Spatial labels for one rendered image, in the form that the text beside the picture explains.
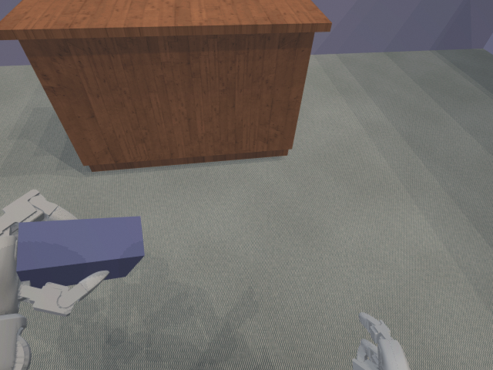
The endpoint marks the right robot hand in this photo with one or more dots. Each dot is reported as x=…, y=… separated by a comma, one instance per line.
x=387, y=355

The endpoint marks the left robot hand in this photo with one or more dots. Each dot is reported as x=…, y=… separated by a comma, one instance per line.
x=52, y=298

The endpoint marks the table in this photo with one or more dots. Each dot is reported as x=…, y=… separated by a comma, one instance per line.
x=150, y=83

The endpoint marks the robot left forearm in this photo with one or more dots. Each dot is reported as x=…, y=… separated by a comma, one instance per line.
x=15, y=352

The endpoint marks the sponge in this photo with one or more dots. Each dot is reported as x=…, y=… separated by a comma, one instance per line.
x=67, y=251

